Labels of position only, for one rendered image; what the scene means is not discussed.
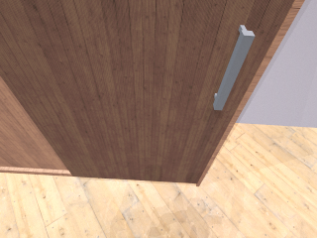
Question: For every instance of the wardrobe door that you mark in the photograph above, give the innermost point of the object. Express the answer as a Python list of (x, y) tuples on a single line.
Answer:
[(22, 144), (124, 89)]

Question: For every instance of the handle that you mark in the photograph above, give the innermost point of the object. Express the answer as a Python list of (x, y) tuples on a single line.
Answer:
[(237, 59)]

